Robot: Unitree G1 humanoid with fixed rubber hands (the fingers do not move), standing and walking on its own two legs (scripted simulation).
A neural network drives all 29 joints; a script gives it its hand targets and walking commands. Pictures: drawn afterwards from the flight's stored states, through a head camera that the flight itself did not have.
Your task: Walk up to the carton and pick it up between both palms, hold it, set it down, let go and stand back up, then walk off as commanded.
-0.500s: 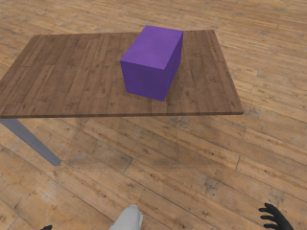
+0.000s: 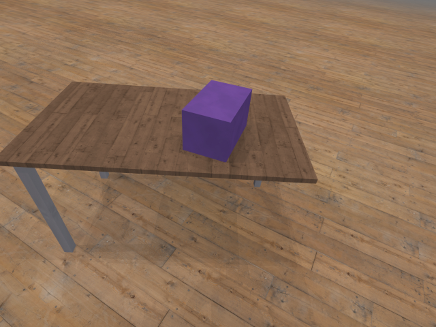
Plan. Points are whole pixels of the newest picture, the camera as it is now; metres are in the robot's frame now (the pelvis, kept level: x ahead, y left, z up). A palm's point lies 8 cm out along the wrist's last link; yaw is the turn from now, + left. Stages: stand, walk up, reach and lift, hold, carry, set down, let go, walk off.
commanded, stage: walk off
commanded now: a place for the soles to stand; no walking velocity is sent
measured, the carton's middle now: (218, 118) +0.87 -0.06 -0.06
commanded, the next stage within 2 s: stand in 1.74 s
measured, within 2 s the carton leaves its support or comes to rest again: neither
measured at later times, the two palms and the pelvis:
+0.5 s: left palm out of the picture +0.03 +0.31 -0.05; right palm out of the picture +0.11 -0.33 -0.12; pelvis +0.01 -0.03 +0.01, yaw +0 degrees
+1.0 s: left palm out of the picture +0.18 +0.30 -0.14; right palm (354, 314) +0.19 -0.29 -0.09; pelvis +0.08 +0.01 -0.01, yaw -1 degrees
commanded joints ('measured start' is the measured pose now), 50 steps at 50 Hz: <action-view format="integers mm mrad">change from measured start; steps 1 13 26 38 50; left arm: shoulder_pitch -15 47 30 22 -26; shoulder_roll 180 150 264 117 167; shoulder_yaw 46 47 57 -8 13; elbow -20 39 -51 -43 35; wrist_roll -29 -7 6 -35 -37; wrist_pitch -57 -126 -131 -64 -74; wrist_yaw -3 22 33 16 19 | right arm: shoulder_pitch -264 -148 -251 -239 -344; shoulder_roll -173 -183 -171 -252 -188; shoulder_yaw -24 -74 -64 -72 -59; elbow -93 -125 -141 -57 -78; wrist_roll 3 13 10 6 11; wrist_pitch -54 -14 19 -49 -22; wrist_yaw -11 33 17 -11 -22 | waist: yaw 76 6 62 73 53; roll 276 260 -149 277 294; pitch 267 -68 173 -86 -138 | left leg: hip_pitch -261 114 -453 74 53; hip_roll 197 160 1 352 211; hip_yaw -256 -120 -95 -424 -82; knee -380 -7 511 -134 58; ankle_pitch -293 423 -4 504 793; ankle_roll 62 95 -64 86 65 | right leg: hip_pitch -85 110 297 40 173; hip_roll -6 -51 -272 -41 -54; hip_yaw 53 -108 99 -65 -46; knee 122 -486 -470 132 -322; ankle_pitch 92 175 618 29 310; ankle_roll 9 23 -145 -25 2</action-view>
